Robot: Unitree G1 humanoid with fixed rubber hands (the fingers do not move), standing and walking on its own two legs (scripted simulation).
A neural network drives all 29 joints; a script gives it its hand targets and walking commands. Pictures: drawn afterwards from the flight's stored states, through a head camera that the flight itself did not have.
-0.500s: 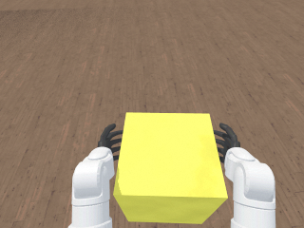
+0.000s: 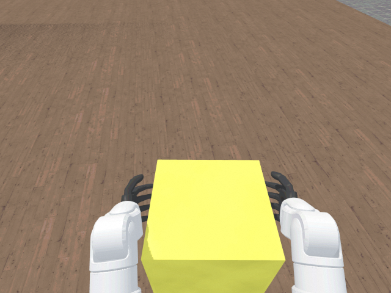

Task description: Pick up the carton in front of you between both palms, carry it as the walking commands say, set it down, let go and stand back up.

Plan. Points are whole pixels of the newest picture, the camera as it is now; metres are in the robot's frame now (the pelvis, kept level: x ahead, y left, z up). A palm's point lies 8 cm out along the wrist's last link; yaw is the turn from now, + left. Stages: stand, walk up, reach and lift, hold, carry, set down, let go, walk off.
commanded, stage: carry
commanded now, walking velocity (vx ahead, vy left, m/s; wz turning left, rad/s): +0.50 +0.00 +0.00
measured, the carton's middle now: (207, 234) +0.24 +0.00 -0.01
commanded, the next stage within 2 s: none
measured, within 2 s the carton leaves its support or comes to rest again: neither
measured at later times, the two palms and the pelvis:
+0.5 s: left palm (155, 111) +0.53 +0.13 +0.10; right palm (266, 106) +0.55 -0.17 +0.09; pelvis +0.27 -0.04 +0.01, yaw +3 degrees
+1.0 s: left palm (160, 86) +0.66 +0.13 +0.10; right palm (259, 84) +0.66 -0.17 +0.10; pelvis +0.39 -0.02 +0.00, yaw +1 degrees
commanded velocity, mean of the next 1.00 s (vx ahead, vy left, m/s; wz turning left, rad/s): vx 0.09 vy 0.00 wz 0.00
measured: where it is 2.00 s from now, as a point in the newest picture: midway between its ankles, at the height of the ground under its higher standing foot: (209, 288)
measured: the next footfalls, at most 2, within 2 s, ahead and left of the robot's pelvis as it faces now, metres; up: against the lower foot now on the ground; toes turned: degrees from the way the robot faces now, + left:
right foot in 0.26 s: +0.33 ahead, -0.14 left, +0.00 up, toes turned -5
left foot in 0.56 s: +0.40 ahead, +0.09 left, +0.00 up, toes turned -11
